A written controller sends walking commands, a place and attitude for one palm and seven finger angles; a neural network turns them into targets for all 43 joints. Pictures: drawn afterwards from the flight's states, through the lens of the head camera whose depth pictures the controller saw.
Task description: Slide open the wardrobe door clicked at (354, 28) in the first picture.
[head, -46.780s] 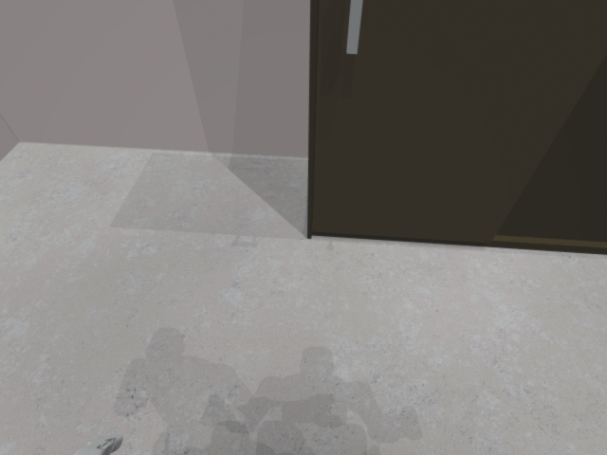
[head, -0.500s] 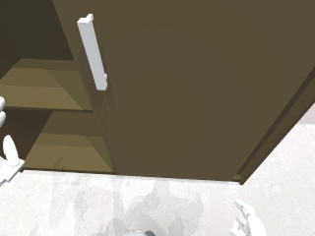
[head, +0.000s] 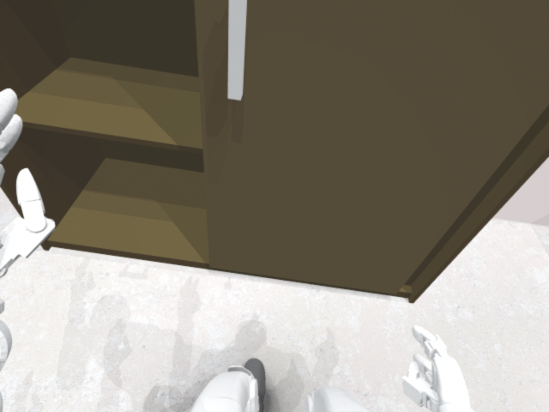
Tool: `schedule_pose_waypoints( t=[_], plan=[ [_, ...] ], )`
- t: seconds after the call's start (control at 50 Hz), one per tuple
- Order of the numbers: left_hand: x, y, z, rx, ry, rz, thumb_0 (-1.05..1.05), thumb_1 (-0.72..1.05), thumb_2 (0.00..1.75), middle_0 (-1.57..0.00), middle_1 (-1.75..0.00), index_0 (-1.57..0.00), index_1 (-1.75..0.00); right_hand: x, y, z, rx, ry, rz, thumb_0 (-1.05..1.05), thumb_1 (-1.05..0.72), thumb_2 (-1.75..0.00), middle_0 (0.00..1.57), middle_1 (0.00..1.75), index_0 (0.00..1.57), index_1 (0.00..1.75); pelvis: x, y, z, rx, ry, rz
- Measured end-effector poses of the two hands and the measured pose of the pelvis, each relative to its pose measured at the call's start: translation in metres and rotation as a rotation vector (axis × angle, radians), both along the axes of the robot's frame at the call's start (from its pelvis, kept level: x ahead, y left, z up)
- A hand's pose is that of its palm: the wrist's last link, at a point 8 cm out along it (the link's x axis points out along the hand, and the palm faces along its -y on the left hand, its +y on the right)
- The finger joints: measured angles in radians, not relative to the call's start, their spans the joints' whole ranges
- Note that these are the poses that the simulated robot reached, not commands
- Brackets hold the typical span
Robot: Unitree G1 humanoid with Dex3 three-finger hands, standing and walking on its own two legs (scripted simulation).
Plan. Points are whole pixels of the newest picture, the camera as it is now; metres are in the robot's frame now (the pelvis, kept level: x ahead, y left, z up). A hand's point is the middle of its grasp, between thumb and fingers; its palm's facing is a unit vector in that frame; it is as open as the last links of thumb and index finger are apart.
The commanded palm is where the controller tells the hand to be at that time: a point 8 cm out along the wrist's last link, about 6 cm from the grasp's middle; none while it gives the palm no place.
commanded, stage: stop stepping back and stand still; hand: left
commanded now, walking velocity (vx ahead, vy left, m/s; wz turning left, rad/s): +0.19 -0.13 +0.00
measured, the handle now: (238, 40) +0.70 +0.14 +0.21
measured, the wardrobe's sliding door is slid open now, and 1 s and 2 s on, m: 0.65 0.65 0.65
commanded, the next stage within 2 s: none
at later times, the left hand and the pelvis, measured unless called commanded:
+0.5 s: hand out of the picture -0.05 +0.36 +0.24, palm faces +0.33 -0.86 -0.39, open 7.4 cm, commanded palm -0.07 +0.42 +0.22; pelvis -0.24 +0.13 +0.03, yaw -6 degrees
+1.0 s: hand out of the picture -0.27 +0.50 +0.24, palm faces +0.46 -0.83 -0.32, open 7.4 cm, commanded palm -0.31 +0.52 +0.22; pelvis -0.49 +0.24 +0.03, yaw -7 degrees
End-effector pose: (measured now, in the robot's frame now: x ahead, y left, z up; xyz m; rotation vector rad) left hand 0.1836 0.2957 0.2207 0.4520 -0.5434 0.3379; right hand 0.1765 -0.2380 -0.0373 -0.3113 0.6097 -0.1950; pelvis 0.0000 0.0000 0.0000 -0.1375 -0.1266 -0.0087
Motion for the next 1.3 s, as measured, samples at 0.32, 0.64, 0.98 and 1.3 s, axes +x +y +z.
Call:
schedule_pose_waypoints(
  t=[0.32,0.64,0.98,1.3],
  plan=[
    [-0.167,0.123,0.009,-0.139,-0.048,0.132,0.01,0.89,0.9,-0.21,-0.3,-0.21,-0.3,-0.184,0.124,-0.001,0.06,0.094,0.042,0.01,-0.9,-0.9,0.2,0.3,0.2,0.3,-0.157,0.095,0.019,0.051,-0.008,-0.02],
    [-0.298,0.18,0.024,-0.015,-0.058,-0.022,0.01,0.89,0.9,-0.22,-0.3,-0.21,-0.31,-0.337,0.165,0.015,-0.004,-0.037,-0.099,0.01,-0.9,-0.9,0.2,0.3,0.2,0.3,-0.313,0.182,0.005,0.067,0.02,-0.111],
    [-0.491,0.239,0.026,-0.02,0.063,0.068,0.01,0.89,0.9,-0.22,-0.3,-0.21,-0.31,-0.532,0.233,0.006,0.044,0.135,-0.094,0.01,-0.9,-0.9,0.2,0.3,0.2,0.3,-0.479,0.234,0.033,0.131,0.064,-0.094],
    [-0.629,0.235,0.033,0.104,0.135,-0.02,0.02,0.89,0.9,-0.22,-0.3,-0.21,-0.31,-0.647,0.264,0.005,0.109,0.061,-0.055,0.01,-0.9,-0.9,0.2,0.3,0.2,0.3,-0.622,0.259,0.028,0.128,0.065,-0.105]
  ],
)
